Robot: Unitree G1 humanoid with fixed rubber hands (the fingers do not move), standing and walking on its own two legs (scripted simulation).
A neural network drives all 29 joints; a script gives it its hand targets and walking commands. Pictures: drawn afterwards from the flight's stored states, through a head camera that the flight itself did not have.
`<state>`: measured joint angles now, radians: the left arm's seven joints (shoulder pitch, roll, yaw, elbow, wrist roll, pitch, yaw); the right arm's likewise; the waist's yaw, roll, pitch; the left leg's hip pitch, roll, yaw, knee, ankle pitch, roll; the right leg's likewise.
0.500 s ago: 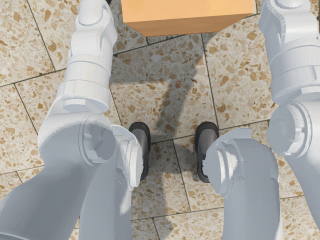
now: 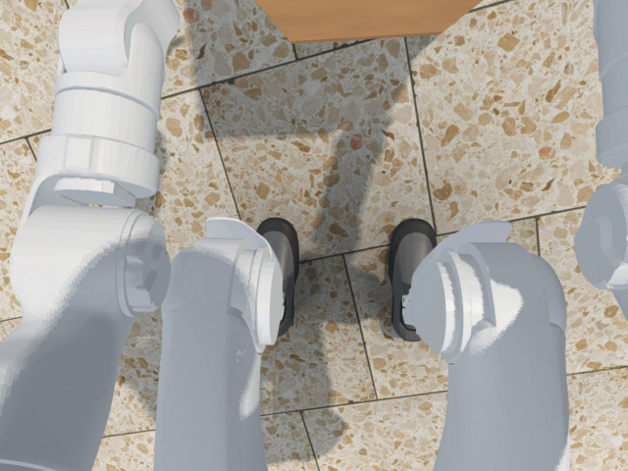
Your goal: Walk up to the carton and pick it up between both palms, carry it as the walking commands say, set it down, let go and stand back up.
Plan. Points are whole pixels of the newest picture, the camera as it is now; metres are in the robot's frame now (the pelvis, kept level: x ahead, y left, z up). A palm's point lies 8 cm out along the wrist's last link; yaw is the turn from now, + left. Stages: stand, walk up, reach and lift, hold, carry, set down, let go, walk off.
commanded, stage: set down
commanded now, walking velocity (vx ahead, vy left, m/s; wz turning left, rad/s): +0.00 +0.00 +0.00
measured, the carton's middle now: out of the picture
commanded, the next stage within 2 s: let go in 1.08 s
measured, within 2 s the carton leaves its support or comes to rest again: neither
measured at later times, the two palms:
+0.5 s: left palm out of the picture +0.56 +0.16 -0.02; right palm out of the picture +0.58 -0.21 -0.01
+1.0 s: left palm out of the picture +0.56 +0.17 +0.14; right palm out of the picture +0.58 -0.22 +0.14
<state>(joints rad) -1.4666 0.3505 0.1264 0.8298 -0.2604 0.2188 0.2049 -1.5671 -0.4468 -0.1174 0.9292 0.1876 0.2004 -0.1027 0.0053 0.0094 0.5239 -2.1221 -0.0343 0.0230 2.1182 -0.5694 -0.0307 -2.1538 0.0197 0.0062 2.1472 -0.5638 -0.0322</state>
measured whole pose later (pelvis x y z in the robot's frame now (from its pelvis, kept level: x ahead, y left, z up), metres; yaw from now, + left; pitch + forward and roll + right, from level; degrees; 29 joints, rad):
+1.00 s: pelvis +0.00 +0.00 +0.23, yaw -1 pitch +27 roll +2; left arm -1.34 0.35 0.21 0.62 -0.18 0.42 0.17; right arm -1.51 -0.47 -0.12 0.84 0.14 0.40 0.00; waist 0.01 0.00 0.49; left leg -1.39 -0.03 0.00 1.29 -0.37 -0.02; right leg -1.41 0.02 0.02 1.32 -0.38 -0.03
